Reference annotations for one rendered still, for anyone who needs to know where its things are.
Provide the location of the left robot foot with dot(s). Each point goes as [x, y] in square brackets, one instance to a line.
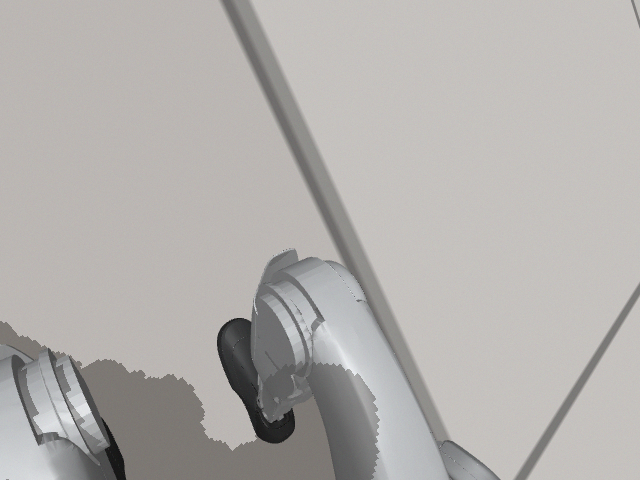
[114, 456]

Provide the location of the right robot foot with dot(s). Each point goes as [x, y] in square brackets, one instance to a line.
[234, 349]

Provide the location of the right robot hand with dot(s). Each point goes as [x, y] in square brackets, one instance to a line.
[461, 465]

